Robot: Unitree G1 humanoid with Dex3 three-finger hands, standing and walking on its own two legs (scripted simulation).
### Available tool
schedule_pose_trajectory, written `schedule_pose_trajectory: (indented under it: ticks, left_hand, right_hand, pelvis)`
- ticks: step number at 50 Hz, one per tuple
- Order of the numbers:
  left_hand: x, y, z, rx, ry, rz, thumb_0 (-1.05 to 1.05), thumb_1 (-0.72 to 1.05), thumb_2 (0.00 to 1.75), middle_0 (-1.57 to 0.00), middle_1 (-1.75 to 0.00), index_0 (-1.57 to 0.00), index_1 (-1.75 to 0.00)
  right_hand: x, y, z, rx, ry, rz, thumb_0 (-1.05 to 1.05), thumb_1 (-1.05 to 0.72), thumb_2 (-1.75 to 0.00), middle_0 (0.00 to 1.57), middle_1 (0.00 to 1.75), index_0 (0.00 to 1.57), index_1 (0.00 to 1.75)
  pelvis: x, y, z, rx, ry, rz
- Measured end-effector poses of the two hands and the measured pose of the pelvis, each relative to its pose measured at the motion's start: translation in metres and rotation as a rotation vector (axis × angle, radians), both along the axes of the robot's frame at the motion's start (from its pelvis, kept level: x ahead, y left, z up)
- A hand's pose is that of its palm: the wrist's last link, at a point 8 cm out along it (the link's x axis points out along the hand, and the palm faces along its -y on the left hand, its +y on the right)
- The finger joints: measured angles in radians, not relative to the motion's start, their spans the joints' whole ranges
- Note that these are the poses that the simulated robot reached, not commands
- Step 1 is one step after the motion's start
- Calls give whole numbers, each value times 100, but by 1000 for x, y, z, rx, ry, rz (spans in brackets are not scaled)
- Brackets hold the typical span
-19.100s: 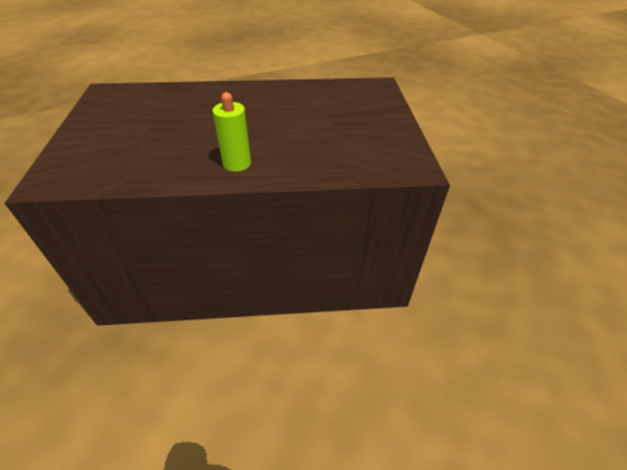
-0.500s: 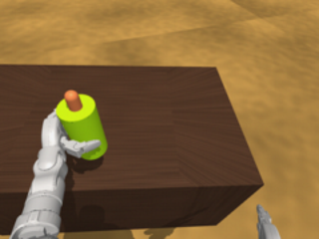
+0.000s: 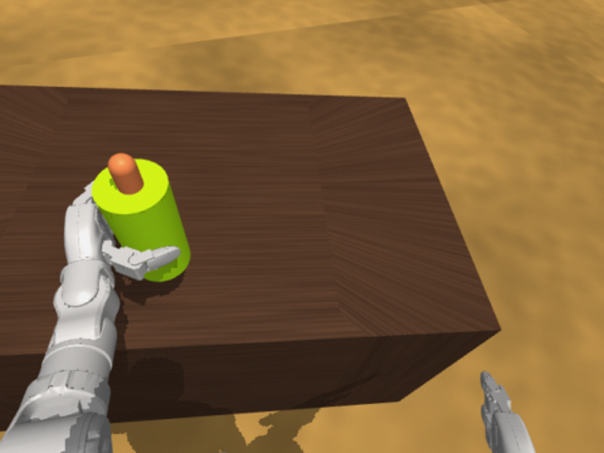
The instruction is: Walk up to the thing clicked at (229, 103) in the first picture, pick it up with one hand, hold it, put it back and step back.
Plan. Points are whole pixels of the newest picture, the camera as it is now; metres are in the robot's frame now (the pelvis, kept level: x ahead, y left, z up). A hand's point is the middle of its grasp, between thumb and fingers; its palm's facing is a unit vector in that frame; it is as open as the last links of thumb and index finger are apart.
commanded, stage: crouch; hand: left
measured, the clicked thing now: (144, 216) +0.42 +0.19 +0.08
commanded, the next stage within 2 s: lower in 0.08 s
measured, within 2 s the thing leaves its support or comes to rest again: rests again in 1.24 s
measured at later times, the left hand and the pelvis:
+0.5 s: hand (147, 241) +0.44 +0.21 -0.01, palm faces +0.22 -0.97 -0.01, open 11.4 cm; pelvis +0.00 -0.01 -0.02, yaw +0 degrees
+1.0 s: hand (150, 250) +0.44 +0.22 -0.04, palm faces +0.23 -0.97 -0.01, open 11.3 cm; pelvis +0.00 -0.01 -0.04, yaw -1 degrees
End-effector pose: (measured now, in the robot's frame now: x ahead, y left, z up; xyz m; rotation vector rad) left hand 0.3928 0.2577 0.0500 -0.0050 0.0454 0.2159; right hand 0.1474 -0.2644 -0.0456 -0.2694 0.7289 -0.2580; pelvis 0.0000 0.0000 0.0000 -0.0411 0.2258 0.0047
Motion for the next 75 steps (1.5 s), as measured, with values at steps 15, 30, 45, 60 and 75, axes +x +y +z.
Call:
schedule_pose_trajectory:
  ticks: [15, 30, 45, 60, 75]
  left_hand:
    - [11, 2, -20, 0, 14, 10, -1, -61, 90, -67, -108, -73, -112]
    - [16, 5, -62, 2, 29, 15, -1, -61, 89, -68, -107, -73, -111]
    - [22, 7, -79, 3, 27, 11, 0, -61, 89, -68, -107, -74, -111]
    - [21, 8, -95, 10, 3, 7, 0, -61, 89, -68, -107, -73, -111]
    - [24, 7, -101, 8, -4, 13, 0, -61, 88, -69, -107, -74, -110]
  right_hand:
    - [-2, 6, -5, 9, 10, 22, -1, 49, -6, 6, 5, 5, 5]
    - [1, 0, -3, -44, 11, 66, -1, 49, -6, 6, 5, 5, 5]
    - [0, 5, -11, -34, 10, 80, -1, 49, -6, 6, 5, 5, 5]
    - [-11, 5, -8, -90, -7, 87, -1, 49, -6, 6, 5, 6, 5]
    - [-18, 5, -17, -88, -22, 94, -1, 49, -6, 6, 5, 6, 5]
  pelvis:
    - [0, -1, -11, -5, 45, -4]
    - [-1, -8, -28, -14, 107, 2]
    - [0, -8, -41, -24, 144, -1]
    - [-13, -4, -54, -35, 163, 3]
    - [-19, -5, -65, -35, 187, -1]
